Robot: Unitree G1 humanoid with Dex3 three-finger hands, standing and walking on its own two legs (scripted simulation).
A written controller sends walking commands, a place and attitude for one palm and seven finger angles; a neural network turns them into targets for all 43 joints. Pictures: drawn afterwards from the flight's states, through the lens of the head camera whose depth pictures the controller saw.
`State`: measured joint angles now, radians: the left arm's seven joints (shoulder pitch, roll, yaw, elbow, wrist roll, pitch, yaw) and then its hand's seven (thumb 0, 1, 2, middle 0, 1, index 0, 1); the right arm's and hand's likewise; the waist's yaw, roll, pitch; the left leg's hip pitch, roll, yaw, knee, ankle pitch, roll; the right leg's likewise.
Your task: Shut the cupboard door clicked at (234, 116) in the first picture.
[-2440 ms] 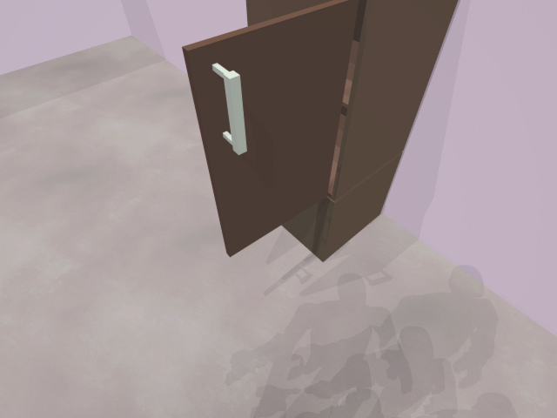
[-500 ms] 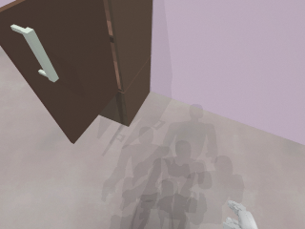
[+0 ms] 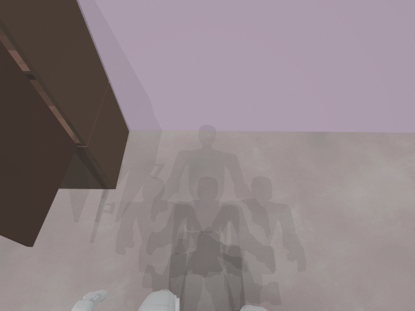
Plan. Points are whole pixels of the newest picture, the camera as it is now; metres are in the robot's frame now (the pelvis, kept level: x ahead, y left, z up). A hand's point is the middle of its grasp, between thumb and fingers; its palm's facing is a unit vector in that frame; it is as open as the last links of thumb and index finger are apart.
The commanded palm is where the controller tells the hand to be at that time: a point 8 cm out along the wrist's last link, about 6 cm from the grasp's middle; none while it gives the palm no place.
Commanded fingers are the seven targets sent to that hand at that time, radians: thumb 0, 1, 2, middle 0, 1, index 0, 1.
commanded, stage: walk to a spot facing it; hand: left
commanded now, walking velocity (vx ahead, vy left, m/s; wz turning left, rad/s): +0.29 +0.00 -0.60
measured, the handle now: out of the picture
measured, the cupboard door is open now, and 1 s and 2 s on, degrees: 86 86 86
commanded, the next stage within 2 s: turn to face it in 1.30 s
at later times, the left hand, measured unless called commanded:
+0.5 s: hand (187, 213) +0.35 +0.07 -0.16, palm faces -0.40 -0.90 -0.20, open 7.4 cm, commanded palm none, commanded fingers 0.00 0.90 0.90 -0.20 -0.30 -0.20 -0.30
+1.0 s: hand (183, 213) +0.36 +0.08 -0.18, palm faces -0.37 -0.91 -0.19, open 7.3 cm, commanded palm none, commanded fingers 0.00 0.90 0.90 -0.20 -0.30 -0.20 -0.30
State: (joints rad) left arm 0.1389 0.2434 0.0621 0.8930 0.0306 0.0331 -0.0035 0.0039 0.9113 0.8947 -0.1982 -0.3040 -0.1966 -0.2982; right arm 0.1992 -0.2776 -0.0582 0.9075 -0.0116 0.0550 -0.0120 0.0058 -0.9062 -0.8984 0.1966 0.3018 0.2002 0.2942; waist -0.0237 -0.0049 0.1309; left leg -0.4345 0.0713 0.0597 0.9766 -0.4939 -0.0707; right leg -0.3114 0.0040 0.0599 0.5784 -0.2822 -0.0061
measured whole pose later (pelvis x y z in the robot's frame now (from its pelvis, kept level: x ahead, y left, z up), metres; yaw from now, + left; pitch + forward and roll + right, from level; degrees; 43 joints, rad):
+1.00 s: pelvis +0.33 -0.11 -0.01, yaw -29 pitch +0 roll +0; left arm 0.38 0.19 0.06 1.11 0.01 -0.03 -0.01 0.00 0.92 0.89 -0.20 -0.30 -0.20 -0.30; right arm 0.04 -0.19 -0.03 0.91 -0.04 -0.07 0.01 0.00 -0.91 -0.90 0.20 0.30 0.20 0.29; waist 0.06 -0.03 0.09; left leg -0.37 0.06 0.13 0.61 -0.20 0.03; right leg -0.22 0.03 0.00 0.90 -0.48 -0.05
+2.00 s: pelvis +0.58 -0.36 -0.01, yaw -20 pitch +1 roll +1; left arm 0.15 0.20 0.06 0.94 0.02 0.00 0.02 0.00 0.92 0.89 -0.20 -0.30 -0.20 -0.30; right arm 0.20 -0.22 -0.07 0.97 -0.02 0.06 0.01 0.00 -0.91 -0.90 0.20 0.30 0.20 0.29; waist -0.02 0.02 0.06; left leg -0.43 0.00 -0.03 0.76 -0.41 -0.03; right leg -0.29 -0.06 -0.08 0.61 -0.33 0.01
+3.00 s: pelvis +0.65 -0.42 -0.01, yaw +19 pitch +1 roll +1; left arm 0.20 0.23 0.06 0.90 0.02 0.04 0.02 0.01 0.91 0.89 -0.20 -0.30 -0.20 -0.30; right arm 0.13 -0.23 -0.06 0.90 -0.01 0.04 0.03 0.00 -0.91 -0.90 0.20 0.30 0.20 0.29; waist -0.01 -0.07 0.12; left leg -0.34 0.01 0.09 0.65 -0.29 0.05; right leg -0.35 -0.17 -0.15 0.89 -0.51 0.07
